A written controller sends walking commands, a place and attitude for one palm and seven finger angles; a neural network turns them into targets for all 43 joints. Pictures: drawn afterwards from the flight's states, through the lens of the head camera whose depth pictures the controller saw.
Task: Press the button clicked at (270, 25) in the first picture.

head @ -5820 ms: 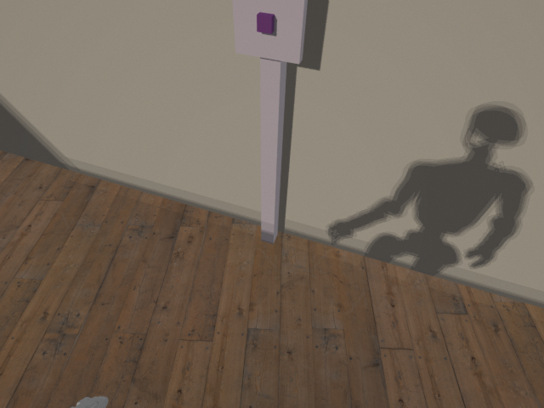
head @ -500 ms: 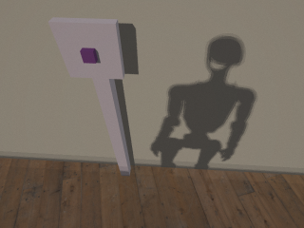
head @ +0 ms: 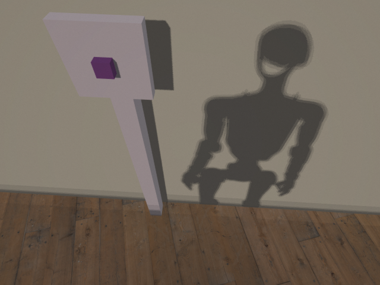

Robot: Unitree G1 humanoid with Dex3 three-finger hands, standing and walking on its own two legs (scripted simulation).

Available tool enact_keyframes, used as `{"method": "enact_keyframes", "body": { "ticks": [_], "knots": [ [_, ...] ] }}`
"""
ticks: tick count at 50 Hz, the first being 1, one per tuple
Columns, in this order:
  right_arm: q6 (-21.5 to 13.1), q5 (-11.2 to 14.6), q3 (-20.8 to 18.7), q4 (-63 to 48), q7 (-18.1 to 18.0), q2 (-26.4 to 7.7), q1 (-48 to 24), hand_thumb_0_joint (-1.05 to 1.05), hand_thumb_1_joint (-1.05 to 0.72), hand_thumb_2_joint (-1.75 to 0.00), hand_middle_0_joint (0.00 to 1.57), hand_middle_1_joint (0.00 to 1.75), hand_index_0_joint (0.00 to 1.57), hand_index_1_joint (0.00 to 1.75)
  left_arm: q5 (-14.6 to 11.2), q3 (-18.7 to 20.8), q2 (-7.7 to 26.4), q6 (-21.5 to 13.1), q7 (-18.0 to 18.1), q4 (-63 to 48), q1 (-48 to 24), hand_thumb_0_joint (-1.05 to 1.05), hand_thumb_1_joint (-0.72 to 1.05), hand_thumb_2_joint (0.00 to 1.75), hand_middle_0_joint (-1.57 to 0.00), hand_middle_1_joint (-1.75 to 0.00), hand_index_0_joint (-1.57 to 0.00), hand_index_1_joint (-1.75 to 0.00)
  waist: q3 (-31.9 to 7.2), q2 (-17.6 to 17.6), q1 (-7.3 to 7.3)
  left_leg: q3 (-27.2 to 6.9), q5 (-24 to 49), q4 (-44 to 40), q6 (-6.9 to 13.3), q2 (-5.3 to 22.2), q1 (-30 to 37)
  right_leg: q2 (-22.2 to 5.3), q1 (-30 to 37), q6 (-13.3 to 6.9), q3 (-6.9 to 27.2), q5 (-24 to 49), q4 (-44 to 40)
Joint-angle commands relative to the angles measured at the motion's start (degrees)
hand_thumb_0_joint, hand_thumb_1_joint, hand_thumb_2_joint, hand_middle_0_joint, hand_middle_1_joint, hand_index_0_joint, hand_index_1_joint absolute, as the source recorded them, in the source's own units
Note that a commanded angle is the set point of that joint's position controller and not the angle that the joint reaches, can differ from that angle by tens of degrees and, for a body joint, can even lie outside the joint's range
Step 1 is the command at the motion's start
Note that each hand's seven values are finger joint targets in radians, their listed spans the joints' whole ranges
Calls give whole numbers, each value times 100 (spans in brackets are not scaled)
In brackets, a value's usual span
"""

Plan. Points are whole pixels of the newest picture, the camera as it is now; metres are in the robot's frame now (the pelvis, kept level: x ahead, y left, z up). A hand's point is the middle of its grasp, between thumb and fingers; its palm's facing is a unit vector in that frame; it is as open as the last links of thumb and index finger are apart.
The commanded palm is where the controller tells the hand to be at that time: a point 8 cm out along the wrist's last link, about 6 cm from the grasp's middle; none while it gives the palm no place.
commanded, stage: come to a stop and stand still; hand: left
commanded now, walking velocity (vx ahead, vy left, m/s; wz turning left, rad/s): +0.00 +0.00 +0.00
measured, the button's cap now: (104, 67) +0.49 +0.21 +0.19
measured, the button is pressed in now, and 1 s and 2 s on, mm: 0 0 0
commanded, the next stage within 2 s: look again from close up in 0.70 s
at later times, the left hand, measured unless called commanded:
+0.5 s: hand out of the picture +0.03 +0.24 -0.14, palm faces +0.00 -0.95 -0.31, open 7.4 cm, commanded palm none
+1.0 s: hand out of the picture -0.05 +0.22 -0.16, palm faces -0.03 -0.96 -0.27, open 7.4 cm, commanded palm none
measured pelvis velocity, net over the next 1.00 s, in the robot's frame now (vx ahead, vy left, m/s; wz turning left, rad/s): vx -0.08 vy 0.00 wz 0.01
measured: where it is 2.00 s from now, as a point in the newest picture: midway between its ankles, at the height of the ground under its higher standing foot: outside the picture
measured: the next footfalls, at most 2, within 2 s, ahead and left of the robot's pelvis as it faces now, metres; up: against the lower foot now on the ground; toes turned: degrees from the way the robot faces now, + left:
right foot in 1.96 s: +0.06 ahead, -0.11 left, +0.00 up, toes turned -8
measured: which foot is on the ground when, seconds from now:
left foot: down 0.00-1.00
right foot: down 0.00-1.00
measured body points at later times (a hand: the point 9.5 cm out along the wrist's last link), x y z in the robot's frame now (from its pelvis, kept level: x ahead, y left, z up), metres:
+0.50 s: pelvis -0.07 +0.00 +0.00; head -0.09 +0.01 +0.45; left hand +0.03 +0.29 -0.12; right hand +0.05 -0.29 -0.11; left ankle -0.06 +0.11 -0.74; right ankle -0.05 -0.13 -0.74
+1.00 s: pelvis -0.08 +0.00 +0.01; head -0.08 +0.01 +0.46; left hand -0.05 +0.27 -0.14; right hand -0.04 -0.27 -0.14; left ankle -0.06 +0.11 -0.74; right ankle -0.05 -0.13 -0.74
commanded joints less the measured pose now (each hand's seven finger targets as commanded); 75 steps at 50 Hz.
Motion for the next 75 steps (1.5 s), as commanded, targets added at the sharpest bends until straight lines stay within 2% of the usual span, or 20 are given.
{"method": "enact_keyframes", "body": {
  "ticks": [1, 3, 4, 5, 6, 8, 9, 12, 14, 18, 23, 28, 31, 40, 51, 70, 71, 72, 73, 75],
  "knots": [
    [-86, -18, -119, -198, -21, -601, 408, 0, -90, -90, 20, 30, 20, 30, -19, 146, 618, -34, 49, -246, 472, 0, 90, 90, -20, -30, -20, -30, -641, 100, 56, -421, 3927, -114, 151, 661, 251, -348, 330, -316, 244, 3065, -18],
    [-86, -18, -99, -216, 0, -602, 323, 0, -90, -90, 20, 30, 20, 30, -12, 130, 661, -33, 34, -269, 412, 0, 90, 90, -20, -30, -20, -30, -623, 80, 60, -429, 3454, -189, 129, 627, 142, -380, 381, -327, 282, 2956, -132],
    [-20, -55, -274, -917, 32, -1604, -47, 0, -90, -90, 20, 30, 20, 30, 41, 180, 1791, -46, -21, -833, 222, 0, 90, 90, -20, -30, -20, -30, -31, -164, -13, -586, 3233, 31, 60, 481, -307, -219, 167, -332, 205, 2920, -184],
    [-157, -95, -402, -1109, 22, -1575, -104, 0, -90, -90, 20, 30, 20, 30, 11, 323, 1489, -86, 5, -985, 260, 0, 90, 90, -20, -30, -20, -30, -947, -666, 80, -525, 2915, 518, 158, 518, -342, -402, 352, -399, 489, 3273, 67],
    [-173, -88, -370, -1139, 15, -1296, -3, 0, -90, -90, 20, 30, 20, 30, -2, 270, 1316, -93, 17, -1057, 219, 0, 90, 90, -20, -30, -20, -30, -1385, -829, 20, -458, 2716, 641, 168, 381, -486, -563, 773, -500, 551, 4039, 146],
    [-98, -60, -346, -1219, 39, -1045, -85, 0, -90, -90, 20, 30, 20, 30, 10, 288, 1307, -71, 31, -1182, 249, 0, 90, 90, -20, -30, -20, -30, -1190, -594, 37, -280, 1764, 628, 103, 196, -856, -769, 907, -630, 699, 4422, 148],
    [-86, -66, -335, -1272, 61, -1077, -112, 0, -90, -90, 20, 30, 20, 30, 22, 289, 1404, -61, 19, -1271, 131, 0, 90, 90, -20, -30, -20, -30, -1035, -360, 7, -290, 1642, 485, 116, 185, -828, -763, 729, -636, 686, 4136, 137],
    [-72, -86, -380, -1294, 84, -1369, -344, 0, -90, -90, 20, 30, 20, 30, -1, 263, 1511, -51, -33, -1383, -233, 0, 90, 90, -20, -30, -20, -30, -706, 192, -40, -517, 2483, 309, 194, 500, -366, -410, 7, -448, 409, 2693, 14],
    [-79, -93, -394, -1323, 120, -1584, -511, 0, -90, -90, 20, 30, 20, 30, 6, 246, 1598, -55, -69, -1396, -414, 0, 90, 90, -20, -30, -20, -30, -609, 149, -16, -654, 2383, 157, 243, 617, -430, -269, -60, -370, 316, 1952, -140],
    [-98, -106, -360, -1363, 187, -1886, -840, 0, -90, -90, 20, 30, 20, 30, 7, 223, 1817, -59, -164, -1311, -744, 0, 90, 90, -20, -30, -20, -30, -137, 197, -6, -845, 675, -507, 248, 622, -864, -223, -210, -325, 429, 469, -648],
    [-105, -114, -320, -1302, 237, -2073, -920, 0, -90, -90, 20, 30, 20, 30, 14, 188, 1962, -81, -234, -1143, -786, 0, 90, 90, -20, -30, -20, -30, -161, 254, 6, -967, -342, -925, 217, 607, -946, -261, -218, -320, 493, -24, -926],
    [-104, -97, -277, -1154, 266, -2124, -840, 0, -90, -90, 20, 30, 20, 30, 12, 142, 2019, -107, -254, -964, -740, 0, 90, 90, -20, -30, -20, -30, -253, 13, -3, -970, -313, -980, 186, 593, -844, -341, -233, -312, 557, -141, -1126],
    [-111, -85, -244, -1018, 272, -2156, -813, 0, -90, -90, 20, 30, 20, 30, 0, 111, 2033, -112, -252, -846, -700, 0, 90, 90, -20, -30, -20, -30, -297, 96, -1, -976, -222, -1023, 168, 622, -806, -347, -169, -299, 555, -13, -1149],
    [-101, -36, -171, -506, 276, -2039, -608, 0, -90, -90, 20, 30, 20, 30, -24, 28, 1948, -128, -201, -428, -471, 0, 90, 90, -20, -30, -20, -30, -316, -130, -2, -845, 319, -983, 113, 632, -595, -429, -83, -264, 583, 206, -1280],
    [-120, -9, -135, -122, 238, -1784, -538, 0, -90, -90, 20, 30, 20, 30, -24, -23, 1670, -134, -130, -157, -244, 0, 90, 90, -20, -30, -20, -30, -346, 20, 20, -757, 946, -967, 94, 666, -401, -430, 161, -239, 508, 899, -1210],
    [-110, -10, -146, -107, 231, -1687, -642, 0, -90, -90, 20, 30, 20, 30, 4, -6, 1537, -119, -116, -192, -300, 0, 90, 90, -20, -30, -20, -30, -298, 36, 15, -746, 1089, -1053, 72, 681, -270, -411, 204, -194, 486, 1111, -1252],
    [-104, -8, -143, -111, 231, -1682, -648, 0, -90, -90, 20, 30, 20, 30, 3, 0, 1553, -116, -116, -197, -326, 0, 90, 90, -20, -30, -20, -30, -254, 1, 10, -751, 1034, -1078, 68, 684, -305, -408, 207, -194, 484, 1069, -1268],
    [-81, -26, -85, -43, 236, -1456, -572, 0, -90, -90, 20, 30, 20, 30, -5, -53, 1310, -95, -111, -120, -190, 0, 90, 90, -20, -30, -20, -30, -328, -6, 11, -699, 876, -1061, 35, 664, -245, -408, 219, -166, 480, 911, -1292],
    [-39, -36, -28, 16, 246, -1210, -421, 0, -90, -90, 20, 30, 20, 30, 1, -105, 1098, -58, -102, -58, -45, 0, 90, 90, -20, -30, -20, -30, -289, -20, 3, -652, 519, -1045, 3, 626, -284, -396, 190, -143, 468, 556, -1293],
    [29, -58, -28, 59, 262, -1141, -251, 0, -90, -90, 20, 30, 20, 30, 28, -108, 1037, -9, -110, -13, 118, 0, 90, 90, -20, -30, -20, -30, -69, -56, 8, -651, -420, -1024, 17, 562, -494, -338, -20, -177, 489, -291, -1250]
  ]
}}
